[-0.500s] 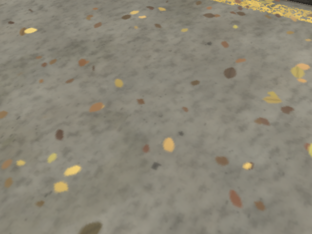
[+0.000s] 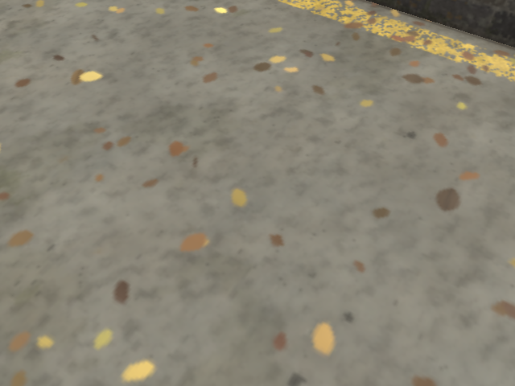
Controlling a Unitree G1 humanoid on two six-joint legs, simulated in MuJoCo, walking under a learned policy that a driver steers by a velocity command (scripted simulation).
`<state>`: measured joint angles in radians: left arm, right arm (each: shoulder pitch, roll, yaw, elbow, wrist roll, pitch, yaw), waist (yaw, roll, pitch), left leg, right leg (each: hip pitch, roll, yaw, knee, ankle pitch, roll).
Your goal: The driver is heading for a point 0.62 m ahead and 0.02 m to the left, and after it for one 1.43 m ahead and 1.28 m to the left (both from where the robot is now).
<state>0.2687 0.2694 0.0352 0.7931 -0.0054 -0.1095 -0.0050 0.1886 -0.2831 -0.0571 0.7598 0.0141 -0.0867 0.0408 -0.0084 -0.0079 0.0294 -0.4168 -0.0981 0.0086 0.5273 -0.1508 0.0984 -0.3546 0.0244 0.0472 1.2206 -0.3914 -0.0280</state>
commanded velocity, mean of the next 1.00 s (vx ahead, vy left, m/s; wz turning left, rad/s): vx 0.50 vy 0.00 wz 0.33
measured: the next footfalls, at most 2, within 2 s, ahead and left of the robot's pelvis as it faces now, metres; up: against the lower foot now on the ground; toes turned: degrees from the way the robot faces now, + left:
right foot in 0.38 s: +0.39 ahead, -0.11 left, +0.00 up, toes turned +17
left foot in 0.86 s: +0.56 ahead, +0.20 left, +0.00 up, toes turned +18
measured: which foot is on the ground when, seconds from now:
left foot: down 0.00-0.38, up 0.40-0.84, down 0.86-1.00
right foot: up 0.00-0.36, down 0.38-0.88, up 0.90-1.00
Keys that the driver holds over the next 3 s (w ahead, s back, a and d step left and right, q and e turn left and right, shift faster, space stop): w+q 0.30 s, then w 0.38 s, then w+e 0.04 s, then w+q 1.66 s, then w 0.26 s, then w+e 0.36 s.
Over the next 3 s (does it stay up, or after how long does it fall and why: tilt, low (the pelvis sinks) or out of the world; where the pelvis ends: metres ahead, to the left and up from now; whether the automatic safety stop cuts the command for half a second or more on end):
stays up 1.11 0.85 0.01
